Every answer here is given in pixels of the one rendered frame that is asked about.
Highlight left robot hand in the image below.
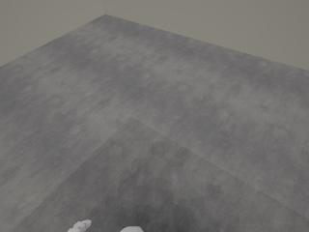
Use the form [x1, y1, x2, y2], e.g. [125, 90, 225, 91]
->
[68, 219, 92, 232]

